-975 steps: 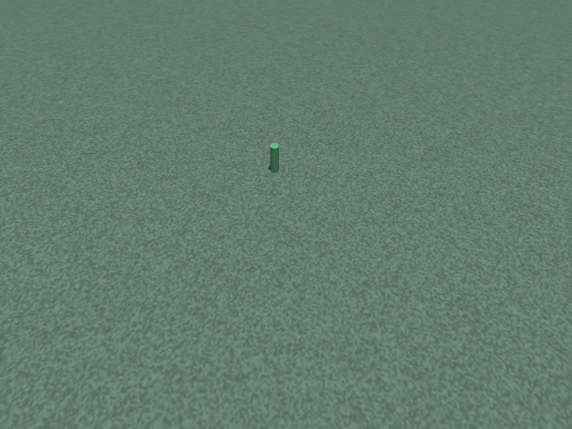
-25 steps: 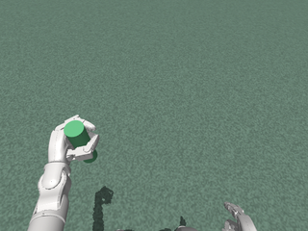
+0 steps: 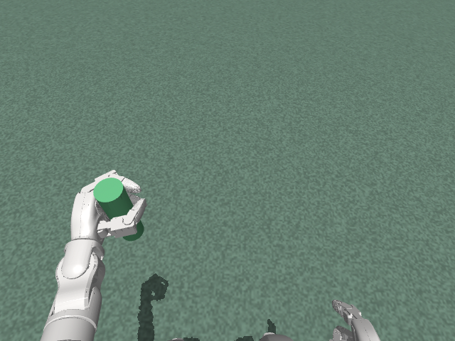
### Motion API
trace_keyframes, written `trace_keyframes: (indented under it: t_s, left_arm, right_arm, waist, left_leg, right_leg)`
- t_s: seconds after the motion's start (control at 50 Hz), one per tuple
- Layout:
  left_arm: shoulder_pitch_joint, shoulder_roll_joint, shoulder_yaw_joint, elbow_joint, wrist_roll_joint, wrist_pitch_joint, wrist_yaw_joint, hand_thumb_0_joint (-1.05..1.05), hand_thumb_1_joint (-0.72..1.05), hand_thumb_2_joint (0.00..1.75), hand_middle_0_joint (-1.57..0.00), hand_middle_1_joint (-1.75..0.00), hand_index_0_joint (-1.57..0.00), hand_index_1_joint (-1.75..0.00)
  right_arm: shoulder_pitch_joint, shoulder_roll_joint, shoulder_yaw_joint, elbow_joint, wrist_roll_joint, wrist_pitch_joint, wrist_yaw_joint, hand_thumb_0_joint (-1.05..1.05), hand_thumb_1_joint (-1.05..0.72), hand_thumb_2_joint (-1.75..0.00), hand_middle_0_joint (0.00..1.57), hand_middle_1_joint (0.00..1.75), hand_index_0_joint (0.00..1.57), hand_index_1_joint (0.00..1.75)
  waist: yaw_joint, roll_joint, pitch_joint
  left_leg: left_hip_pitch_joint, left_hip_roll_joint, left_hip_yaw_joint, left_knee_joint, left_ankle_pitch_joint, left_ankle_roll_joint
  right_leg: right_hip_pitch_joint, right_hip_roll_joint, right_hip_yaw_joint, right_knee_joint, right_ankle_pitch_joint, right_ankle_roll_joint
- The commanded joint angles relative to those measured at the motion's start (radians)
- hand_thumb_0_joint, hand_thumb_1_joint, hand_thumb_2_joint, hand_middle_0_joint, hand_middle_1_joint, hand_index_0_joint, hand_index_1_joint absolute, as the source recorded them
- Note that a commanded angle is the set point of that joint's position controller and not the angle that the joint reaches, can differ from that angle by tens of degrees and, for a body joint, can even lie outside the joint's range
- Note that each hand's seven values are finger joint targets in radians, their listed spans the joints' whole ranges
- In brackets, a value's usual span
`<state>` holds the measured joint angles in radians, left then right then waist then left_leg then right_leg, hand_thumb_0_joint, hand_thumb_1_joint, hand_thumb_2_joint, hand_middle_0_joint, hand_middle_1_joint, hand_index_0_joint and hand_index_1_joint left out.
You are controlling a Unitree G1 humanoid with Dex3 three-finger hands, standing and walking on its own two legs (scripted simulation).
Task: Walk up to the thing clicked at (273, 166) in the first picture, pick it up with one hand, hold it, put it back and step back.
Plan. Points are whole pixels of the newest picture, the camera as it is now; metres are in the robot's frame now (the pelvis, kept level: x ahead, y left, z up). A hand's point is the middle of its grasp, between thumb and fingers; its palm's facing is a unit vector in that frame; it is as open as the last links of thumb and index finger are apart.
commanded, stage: hold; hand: left
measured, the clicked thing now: (122, 212) +0.33 +0.18 +0.02
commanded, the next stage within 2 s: crouch in 0.26 s
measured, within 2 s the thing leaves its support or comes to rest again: neither
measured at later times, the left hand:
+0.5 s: hand (127, 211) +0.33 +0.17 +0.04, palm faces +0.06 -1.00 -0.01, open 5.6 cm
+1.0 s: hand (146, 244) +0.35 +0.18 -0.16, palm faces +0.07 -1.00 -0.01, open 5.6 cm
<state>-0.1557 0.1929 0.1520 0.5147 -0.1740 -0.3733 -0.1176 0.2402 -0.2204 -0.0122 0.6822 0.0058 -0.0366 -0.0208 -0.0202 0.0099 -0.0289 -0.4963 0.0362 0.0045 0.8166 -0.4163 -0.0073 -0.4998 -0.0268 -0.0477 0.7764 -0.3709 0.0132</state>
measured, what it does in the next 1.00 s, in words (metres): lowers itself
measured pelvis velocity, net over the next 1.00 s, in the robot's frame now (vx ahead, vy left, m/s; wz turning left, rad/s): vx -0.04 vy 0.00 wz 0.00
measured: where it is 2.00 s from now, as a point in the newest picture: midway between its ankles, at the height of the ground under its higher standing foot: outside the picture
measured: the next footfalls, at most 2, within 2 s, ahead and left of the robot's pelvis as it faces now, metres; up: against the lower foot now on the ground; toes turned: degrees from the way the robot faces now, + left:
none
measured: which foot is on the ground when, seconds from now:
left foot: down 0.00-1.00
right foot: down 0.00-1.00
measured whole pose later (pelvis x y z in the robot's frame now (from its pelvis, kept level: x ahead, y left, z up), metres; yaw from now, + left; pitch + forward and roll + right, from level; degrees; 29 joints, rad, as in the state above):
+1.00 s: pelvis -0.04 +0.00 -0.14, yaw +0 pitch +27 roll -2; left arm -0.42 0.25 0.26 0.93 -0.14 -0.73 -0.15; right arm 0.20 -0.26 -0.01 0.68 -0.05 -0.06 0.05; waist -0.08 -0.01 -0.19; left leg -1.38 0.03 -0.03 1.54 -0.64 0.00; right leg -1.38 -0.05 -0.05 1.50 -0.59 0.01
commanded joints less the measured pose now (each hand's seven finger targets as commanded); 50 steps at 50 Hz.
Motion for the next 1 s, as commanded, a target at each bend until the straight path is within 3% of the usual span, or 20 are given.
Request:
trace_keyframes:
  t_s: [0.0,0.02,0.06,0.08,0.1,0.14,0.2,0.24,0.28,0.34,0.36,0.44,0.54,0.6,0.66,0.68,0.74,0.84,0.9,0.98]
  left_arm:
    - [-0.311,0.149,0.050,-0.305,-0.017,-0.100,0.001,0.00,0.61,1.22,-1.28,-1.36,-1.28,-1.35]
    - [-0.255,0.142,0.058,-0.218,-0.016,-0.090,0.001,0.00,0.61,1.22,-1.28,-1.36,-1.29,-1.35]
    - [-0.327,0.138,0.043,-0.313,-0.022,-0.100,0.002,0.00,0.60,1.23,-1.28,-1.36,-1.28,-1.35]
    - [-0.297,0.118,0.027,-0.284,-0.020,-0.095,0.001,0.00,0.59,1.21,-1.28,-1.36,-1.29,-1.35]
    - [-0.337,0.136,0.034,-0.321,-0.020,-0.097,0.003,0.00,0.60,1.21,-1.27,-1.35,-1.28,-1.34]
    - [-0.276,0.120,0.031,-0.253,-0.016,-0.085,0.007,0.00,0.61,1.20,-1.27,-1.33,-1.27,-1.33]
    - [-0.340,0.148,0.057,-0.299,-0.020,-0.098,0.012,0.00,0.60,1.23,-1.28,-1.36,-1.29,-1.36]
    - [-0.319,0.126,0.032,-0.278,-0.017,-0.093,0.009,0.00,0.62,1.22,-1.28,-1.36,-1.29,-1.35]
    - [-0.336,0.151,0.047,-0.290,-0.010,-0.097,0.013,0.00,0.63,1.22,-1.28,-1.35,-1.28,-1.34]
    - [-0.308,0.150,0.059,-0.273,-0.015,-0.091,0.011,0.00,0.69,1.26,-1.27,-1.34,-1.27,-1.34]
    - [-0.292,0.116,0.021,-0.271,-0.014,-0.086,0.010,0.00,0.65,1.22,-1.22,-1.27,-1.22,-1.27]
    - [-0.277,0.111,0.027,-0.181,-0.004,-0.084,0.012,0.00,0.68,1.24,-1.24,-1.31,-1.25,-1.29]
    - [-0.320,0.115,0.050,-0.155,-0.012,-0.138,0.013,0.00,0.64,1.24,-1.24,-1.33,-1.26,-1.31]
    - [-0.362,0.103,0.039,-0.074,0.004,-0.186,0.011,0.00,0.60,1.25,-1.24,-1.34,-1.25,-1.32]
    - [-0.397,0.146,0.088,-0.029,0.013,-0.250,0.007,0.00,0.59,1.24,-1.23,-1.35,-1.26,-1.33]
    - [-0.374,0.112,0.071,0.035,0.012,-0.264,0.002,0.00,0.60,1.24,-1.24,-1.35,-1.27,-1.33]
    - [-0.455,0.147,0.093,0.092,0.014,-0.339,-0.013,0.00,0.57,1.25,-1.26,-1.36,-1.28,-1.34]
    - [-0.508,0.175,0.112,0.164,0.016,-0.431,-0.035,0.00,0.58,1.25,-1.26,-1.36,-1.28,-1.34]
    - [-0.576,0.188,0.119,0.182,0.012,-0.459,-0.037,0.00,0.60,1.25,-1.25,-1.35,-1.27,-1.34]
    - [-0.615,0.232,0.168,0.208,0.020,-0.471,-0.027,0.00,0.61,1.28,-1.26,-1.37,-1.27,-1.36]
  right_arm:
    - [-0.036,-0.138,-0.050,-0.132,0.007,-0.041,-0.009,0.00,-0.89,-0.90,0.20,0.30,0.20,0.30]
    - [-0.041,-0.144,-0.049,-0.131,0.009,-0.041,-0.011,0.00,-0.89,-0.90,0.20,0.30,0.20,0.30]
    - [-0.039,-0.138,-0.048,-0.132,0.008,-0.042,-0.010,0.00,-0.89,-0.90,0.20,0.30,0.20,0.30]
    - [-0.040,-0.133,-0.043,-0.130,0.009,-0.042,-0.011,0.00,-0.89,-0.90,0.20,0.30,0.20,0.30]
    - [-0.032,-0.141,-0.049,-0.127,0.007,-0.043,-0.015,0.00,-0.89,-0.90,0.20,0.30,0.20,0.30]
    - [-0.039,-0.137,-0.045,-0.127,0.008,-0.040,-0.016,0.00,-0.89,-0.90,0.20,0.30,0.20,0.30]
    - [-0.046,-0.131,-0.043,-0.127,0.007,-0.044,-0.016,0.00,-0.89,-0.90,0.20,0.30,0.20,0.30]
    - [-0.038,-0.136,-0.045,-0.125,0.004,-0.043,-0.015,0.00,-0.89,-0.90,0.20,0.30,0.20,0.30]
    - [-0.047,-0.134,-0.044,-0.129,0.006,-0.041,-0.016,0.00,-0.89,-0.90,0.20,0.30,0.20,0.30]
    - [-0.036,-0.128,-0.040,-0.124,0.006,-0.041,-0.020,0.00,-0.88,-0.90,0.20,0.30,0.20,0.30]
    - [-0.040,-0.129,-0.039,-0.126,0.005,-0.043,-0.019,0.00,-0.87,-0.90,0.20,0.30,0.20,0.30]
    - [-0.031,-0.142,-0.052,-0.114,0.003,-0.042,-0.010,0.00,-0.88,-0.90,0.20,0.30,0.20,0.30]
    - [-0.035,-0.139,-0.053,-0.111,-0.005,-0.047,0.005,0.00,-0.88,-0.90,0.20,0.30,0.20,0.30]
    - [-0.019,-0.144,-0.060,-0.095,-0.014,-0.051,0.017,0.00,-0.88,-0.90,0.20,0.30,0.20,0.30]
    - [-0.014,-0.149,-0.065,-0.092,-0.023,-0.052,0.026,0.00,-0.88,-0.90,0.20,0.30,0.20,0.30]
    - [-0.005,-0.151,-0.067,-0.097,-0.027,-0.053,0.030,0.00,-0.88,-0.90,0.20,0.30,0.20,0.30]
    - [-0.002,-0.159,-0.063,-0.095,-0.037,-0.056,0.041,0.00,-0.88,-0.90,0.20,0.30,0.20,0.30]
    - [0.005,-0.185,-0.056,-0.099,-0.046,-0.062,0.056,0.00,-0.88,-0.90,0.20,0.30,0.20,0.30]
    - [0.009,-0.196,-0.052,-0.098,-0.049,-0.054,0.059,0.00,-0.88,-0.90,0.20,0.30,0.20,0.30]
    - [0.019,-0.207,-0.052,-0.078,-0.061,-0.047,0.062,0.00,-0.88,-0.90,0.20,0.30,0.20,0.30]
  waist:
    - [0.010,0.039,-0.294]
    - [0.003,-0.012,-0.250]
    - [0.002,0.017,-0.291]
    - [-0.006,0.009,-0.263]
    - [-0.007,0.037,-0.301]
    - [-0.005,-0.009,-0.256]
    - [-0.001,0.005,-0.268]
    - [-0.007,0.008,-0.266]
    - [0.003,0.010,-0.262]
    - [0.001,0.011,-0.301]
    - [-0.009,0.010,-0.283]
    - [-0.009,-0.002,-0.224]
    - [-0.011,-0.010,-0.233]
    - [-0.034,-0.002,-0.244]
    - [-0.021,0.025,-0.296]
    - [-0.040,-0.024,-0.316]
    - [-0.053,0.010,-0.382]
    - [-0.041,0.085,-0.547]
    - [-0.049,0.092,-0.622]
    - [-0.053,0.088,-0.713]
  left_leg:
    - [0.117,-0.026,-0.004,-0.121,0.281,0.006]
    - [0.092,-0.026,-0.006,-0.124,0.257,0.010]
    - [0.111,-0.026,-0.003,-0.126,0.251,0.009]
    - [0.112,-0.026,-0.004,-0.129,0.247,0.009]
    - [0.134,-0.023,-0.005,-0.126,0.271,0.006]
    - [0.105,-0.026,-0.003,-0.120,0.272,0.011]
    - [0.097,-0.032,0.005,-0.122,0.218,0.015]
    - [0.093,-0.028,0.000,-0.125,0.222,0.013]
    - [0.089,-0.032,0.003,-0.127,0.217,0.013]
    - [0.111,-0.033,0.007,-0.115,0.273,0.014]
    - [0.114,-0.029,0.003,-0.118,0.281,0.012]
    - [0.069,-0.019,-0.012,-0.124,0.241,0.007]
    - [0.006,-0.027,-0.007,-0.064,0.215,0.014]
    - [-0.057,-0.022,-0.018,-0.002,0.199,0.011]
    - [-0.144,-0.029,-0.024,0.076,0.143,0.008]
    - [-0.183,-0.030,-0.023,0.114,0.140,0.014]
    - [-0.315,-0.035,-0.030,0.240,0.110,0.016]
    - [-0.458,-0.037,-0.063,0.420,0.096,0.005]
    - [-0.544,-0.040,-0.061,0.509,0.077,0.009]
    - [-0.657,-0.042,-0.057,0.638,0.103,0.017]
  right_leg:
    - [0.149,0.026,0.000,-0.090,0.279,-0.027]
    - [0.135,0.028,-0.001,-0.096,0.260,-0.025]
    - [0.146,0.025,0.003,-0.096,0.264,-0.025]
    - [0.135,0.025,0.002,-0.097,0.257,-0.025]
    - [0.137,0.027,0.003,-0.090,0.274,-0.028]
    - [0.143,0.026,0.000,-0.101,0.283,-0.022]
    - [0.135,0.019,0.011,-0.112,0.242,-0.020]
    - [0.138,0.023,0.006,-0.104,0.242,-0.023]
    - [0.148,0.021,0.007,-0.111,0.238,-0.023]
    - [0.174,0.019,0.012,-0.107,0.300,-0.020]
    - [0.160,0.023,0.007,-0.103,0.303,-0.021]
    - [0.098,0.032,-0.008,-0.084,0.240,-0.030]
    - [0.047,0.023,0.003,-0.044,0.233,-0.026]
    - [-0.057,0.025,0.004,0.031,0.209,-0.031]
    - [-0.136,0.021,0.011,0.109,0.153,-0.036]
    - [-0.154,0.020,0.014,0.136,0.157,-0.033]
    - [-0.307,0.022,0.019,0.262,0.118,-0.037]
    - [-0.555,0.022,0.002,0.476,0.054,-0.050]
    - [-0.630,0.020,0.009,0.558,0.034,-0.051]
    - [-0.702,0.017,0.021,0.664,0.063,-0.051]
